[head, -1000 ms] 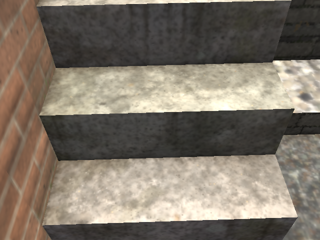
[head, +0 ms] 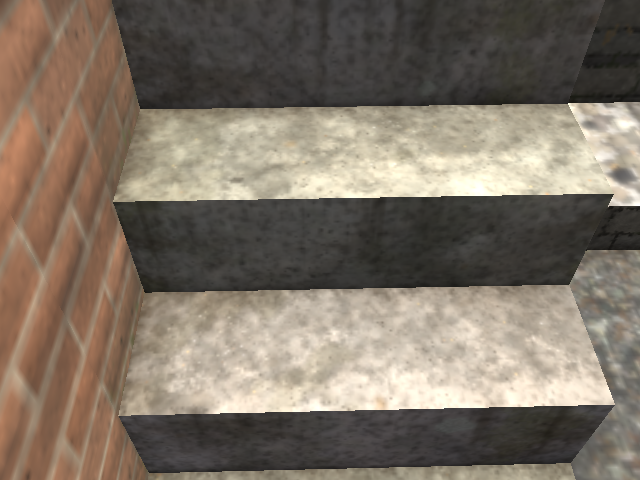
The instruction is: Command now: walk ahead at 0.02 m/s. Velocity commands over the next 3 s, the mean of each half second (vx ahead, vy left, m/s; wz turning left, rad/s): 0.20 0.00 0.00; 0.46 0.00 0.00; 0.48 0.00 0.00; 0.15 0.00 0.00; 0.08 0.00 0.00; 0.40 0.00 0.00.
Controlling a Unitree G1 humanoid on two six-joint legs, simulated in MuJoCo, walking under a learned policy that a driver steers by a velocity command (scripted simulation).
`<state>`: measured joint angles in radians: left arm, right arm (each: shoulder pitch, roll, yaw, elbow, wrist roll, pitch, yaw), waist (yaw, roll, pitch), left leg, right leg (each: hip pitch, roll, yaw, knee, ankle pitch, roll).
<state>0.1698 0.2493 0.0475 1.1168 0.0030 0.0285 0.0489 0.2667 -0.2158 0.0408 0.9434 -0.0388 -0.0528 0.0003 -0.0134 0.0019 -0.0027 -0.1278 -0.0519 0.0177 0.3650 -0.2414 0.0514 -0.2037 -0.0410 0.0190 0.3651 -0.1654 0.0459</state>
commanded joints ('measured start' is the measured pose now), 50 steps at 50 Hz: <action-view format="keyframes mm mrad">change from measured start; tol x16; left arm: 1 8 114 18 -23 0 -7 5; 50 -46 69 13 -125 -7 -26 -19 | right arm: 1 27 -99 -23 -40 1 -8 -4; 50 -106 -67 -20 -139 -7 -21 11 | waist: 1 1 18 9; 50 24 16 -33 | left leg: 1 -109 115 -97 -96 145 -53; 13 -181 99 -116 -187 -188 -23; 28 -90 63 -62 49 265 29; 33 -65 90 -43 230 822 -23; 37 -5 94 -68 83 323 -18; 41 87 134 -75 39 701 -58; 50 92 132 -87 -66 395 -64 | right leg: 1 69 -43 50 -22 77 -31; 28 50 11 17 124 100 -105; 41 178 -45 70 36 577 -101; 50 161 -47 81 -61 356 -80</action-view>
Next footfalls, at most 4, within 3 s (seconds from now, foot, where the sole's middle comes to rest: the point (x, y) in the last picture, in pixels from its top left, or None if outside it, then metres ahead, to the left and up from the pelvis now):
none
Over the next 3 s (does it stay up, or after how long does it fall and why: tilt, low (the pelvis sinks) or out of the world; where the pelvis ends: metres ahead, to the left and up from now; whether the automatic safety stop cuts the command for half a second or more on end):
stays up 0.05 -0.04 0.00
